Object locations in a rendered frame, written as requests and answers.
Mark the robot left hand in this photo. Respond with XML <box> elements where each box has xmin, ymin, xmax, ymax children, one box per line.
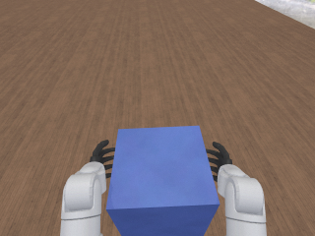
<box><xmin>90</xmin><ymin>140</ymin><xmax>115</xmax><ymax>179</ymax></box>

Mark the robot right hand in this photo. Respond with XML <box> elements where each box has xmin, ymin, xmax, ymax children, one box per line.
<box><xmin>206</xmin><ymin>142</ymin><xmax>232</xmax><ymax>182</ymax></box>

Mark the robot right forearm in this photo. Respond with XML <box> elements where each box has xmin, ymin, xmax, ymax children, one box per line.
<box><xmin>217</xmin><ymin>164</ymin><xmax>267</xmax><ymax>236</ymax></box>

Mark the carton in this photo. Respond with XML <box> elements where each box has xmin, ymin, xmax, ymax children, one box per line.
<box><xmin>106</xmin><ymin>126</ymin><xmax>220</xmax><ymax>236</ymax></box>

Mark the robot left forearm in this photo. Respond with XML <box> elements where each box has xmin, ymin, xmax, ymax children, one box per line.
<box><xmin>60</xmin><ymin>161</ymin><xmax>107</xmax><ymax>236</ymax></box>

